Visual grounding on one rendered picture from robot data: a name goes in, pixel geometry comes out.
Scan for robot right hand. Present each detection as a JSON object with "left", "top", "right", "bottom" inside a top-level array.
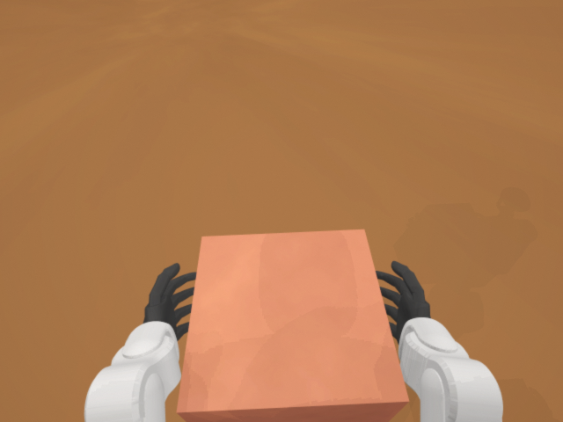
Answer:
[{"left": 376, "top": 261, "right": 431, "bottom": 344}]

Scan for carton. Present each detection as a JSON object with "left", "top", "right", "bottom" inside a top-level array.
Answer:
[{"left": 176, "top": 229, "right": 409, "bottom": 422}]

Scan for robot left hand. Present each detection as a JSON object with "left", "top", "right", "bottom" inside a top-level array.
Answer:
[{"left": 143, "top": 263, "right": 197, "bottom": 341}]

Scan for robot right forearm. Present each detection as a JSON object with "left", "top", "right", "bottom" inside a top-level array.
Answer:
[{"left": 398, "top": 317, "right": 503, "bottom": 422}]

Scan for robot left forearm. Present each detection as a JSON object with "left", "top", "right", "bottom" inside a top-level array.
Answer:
[{"left": 84, "top": 321, "right": 181, "bottom": 422}]

